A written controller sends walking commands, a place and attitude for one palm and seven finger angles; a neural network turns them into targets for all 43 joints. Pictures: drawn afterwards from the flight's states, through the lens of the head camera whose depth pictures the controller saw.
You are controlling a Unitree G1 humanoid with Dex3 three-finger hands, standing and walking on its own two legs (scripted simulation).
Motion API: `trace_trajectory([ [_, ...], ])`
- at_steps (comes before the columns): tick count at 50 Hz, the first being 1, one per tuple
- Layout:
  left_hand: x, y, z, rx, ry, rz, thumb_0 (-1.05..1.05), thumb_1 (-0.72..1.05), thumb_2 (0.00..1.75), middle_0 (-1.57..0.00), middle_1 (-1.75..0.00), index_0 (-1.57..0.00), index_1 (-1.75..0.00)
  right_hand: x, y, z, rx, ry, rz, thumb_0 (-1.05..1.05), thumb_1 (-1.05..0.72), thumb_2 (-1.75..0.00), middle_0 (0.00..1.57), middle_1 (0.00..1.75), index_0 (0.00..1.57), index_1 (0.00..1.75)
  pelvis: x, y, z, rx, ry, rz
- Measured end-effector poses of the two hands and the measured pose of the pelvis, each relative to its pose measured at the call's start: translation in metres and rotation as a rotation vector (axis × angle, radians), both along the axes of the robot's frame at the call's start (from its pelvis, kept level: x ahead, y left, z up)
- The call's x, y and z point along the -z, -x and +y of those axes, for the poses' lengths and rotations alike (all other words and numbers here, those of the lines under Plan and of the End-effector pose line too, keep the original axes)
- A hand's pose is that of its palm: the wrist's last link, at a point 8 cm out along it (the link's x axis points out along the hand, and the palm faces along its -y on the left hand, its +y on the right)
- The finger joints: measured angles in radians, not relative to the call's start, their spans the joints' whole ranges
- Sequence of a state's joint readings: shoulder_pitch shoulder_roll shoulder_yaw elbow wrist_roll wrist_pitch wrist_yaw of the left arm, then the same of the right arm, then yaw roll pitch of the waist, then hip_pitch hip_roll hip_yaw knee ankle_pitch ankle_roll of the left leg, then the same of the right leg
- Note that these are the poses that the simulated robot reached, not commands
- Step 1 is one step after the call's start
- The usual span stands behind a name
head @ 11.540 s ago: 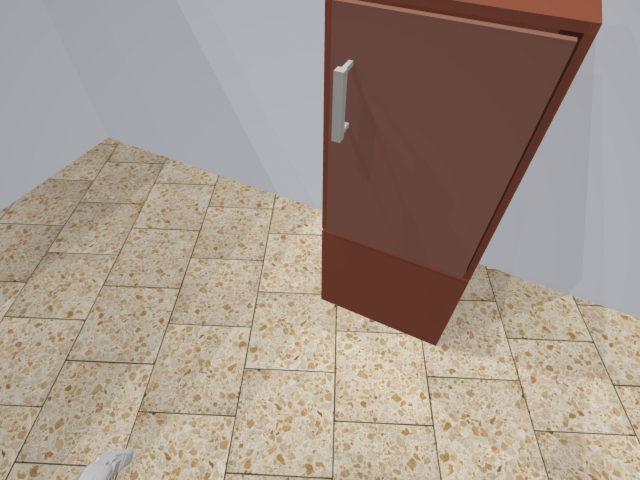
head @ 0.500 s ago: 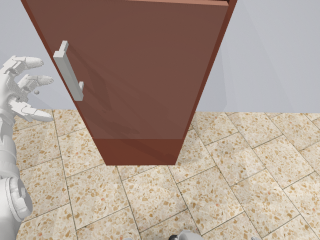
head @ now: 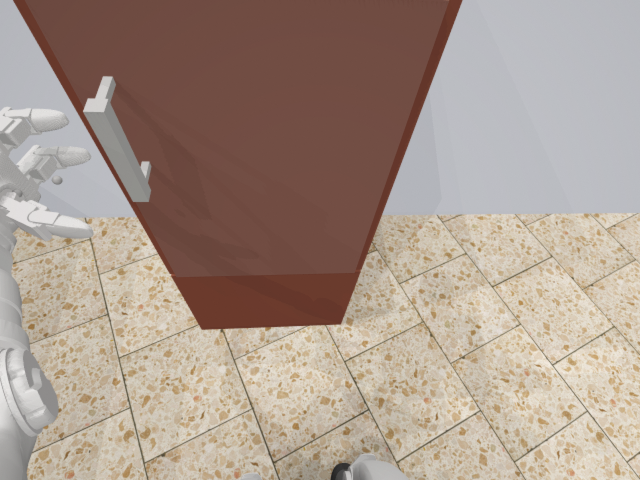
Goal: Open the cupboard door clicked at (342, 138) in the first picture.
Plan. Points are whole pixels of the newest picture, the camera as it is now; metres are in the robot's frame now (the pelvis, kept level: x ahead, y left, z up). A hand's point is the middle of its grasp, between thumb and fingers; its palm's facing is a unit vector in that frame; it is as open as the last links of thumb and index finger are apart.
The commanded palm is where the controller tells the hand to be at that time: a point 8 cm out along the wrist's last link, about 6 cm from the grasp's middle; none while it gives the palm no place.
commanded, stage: move the hooked fingers beside the handle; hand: left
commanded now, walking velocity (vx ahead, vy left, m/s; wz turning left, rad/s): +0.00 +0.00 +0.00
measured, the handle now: (125, 144) +0.49 +0.23 +0.10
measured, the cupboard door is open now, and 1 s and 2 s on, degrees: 0 0 0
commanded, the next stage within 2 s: slide the fingers in behind the handle in 0.50 s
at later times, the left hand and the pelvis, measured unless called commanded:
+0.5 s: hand (62, 180) +0.43 +0.28 +0.11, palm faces +0.03 -1.00 +0.00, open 14.0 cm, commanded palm +0.40 +0.33 +0.10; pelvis +0.00 +0.00 +0.00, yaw +0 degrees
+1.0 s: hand (99, 180) +0.44 +0.25 +0.10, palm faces +0.02 -1.00 +0.00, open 14.0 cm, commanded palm +0.41 +0.30 +0.10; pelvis +0.00 -0.01 +0.00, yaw +0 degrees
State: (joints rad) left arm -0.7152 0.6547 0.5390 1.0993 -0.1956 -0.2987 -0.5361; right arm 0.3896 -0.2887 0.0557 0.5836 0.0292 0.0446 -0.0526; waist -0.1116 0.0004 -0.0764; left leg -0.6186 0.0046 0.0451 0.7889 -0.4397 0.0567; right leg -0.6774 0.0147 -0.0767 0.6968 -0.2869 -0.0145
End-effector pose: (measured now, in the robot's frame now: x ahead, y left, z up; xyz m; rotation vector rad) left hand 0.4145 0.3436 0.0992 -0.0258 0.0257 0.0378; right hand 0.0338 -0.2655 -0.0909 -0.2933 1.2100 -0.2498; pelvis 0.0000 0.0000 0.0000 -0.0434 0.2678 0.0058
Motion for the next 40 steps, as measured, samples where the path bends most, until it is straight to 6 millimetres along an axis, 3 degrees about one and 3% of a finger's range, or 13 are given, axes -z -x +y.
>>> trace_trajectory([
  [7,-0.005,0.004,0.003,0.013,-0.041,-0.010,-0.01,-0.50,0.30,-0.30,-1.20,-0.30,-1.20,0.002,-0.010,0.000,-0.025,0.000,-0.008,0.01,-0.90,-0.89,0.21,0.30,0.20,0.30,0.000,0.000,0.001,-0.011,0.004,-0.001],
  [17,0.000,0.000,-0.011,0.031,-0.021,0.007,-0.01,-0.50,0.30,-0.30,-1.20,-0.30,-1.20,0.001,-0.022,0.000,-0.033,-0.003,-0.043,0.01,-0.90,-0.89,0.21,0.30,0.20,0.30,0.001,-0.002,0.000,-0.012,0.002,0.001],
  [32,-0.002,0.008,-0.005,0.006,-0.039,0.024,-0.01,-0.50,0.30,-0.30,-1.20,-0.30,-1.20,0.004,-0.018,-0.003,-0.038,-0.013,-0.036,0.01,-0.90,-0.89,0.21,0.30,0.20,0.30,0.001,0.001,-0.006,-0.017,-0.001,-0.009],
  [40,-0.002,-0.002,-0.028,0.047,-0.014,-0.022,-0.01,-0.50,0.30,-0.30,-1.20,-0.30,-1.20,0.004,-0.013,-0.008,-0.033,0.003,-0.017,0.01,-0.90,-0.89,0.21,0.30,0.20,0.30,0.001,0.001,-0.007,-0.019,-0.002,-0.003],
])
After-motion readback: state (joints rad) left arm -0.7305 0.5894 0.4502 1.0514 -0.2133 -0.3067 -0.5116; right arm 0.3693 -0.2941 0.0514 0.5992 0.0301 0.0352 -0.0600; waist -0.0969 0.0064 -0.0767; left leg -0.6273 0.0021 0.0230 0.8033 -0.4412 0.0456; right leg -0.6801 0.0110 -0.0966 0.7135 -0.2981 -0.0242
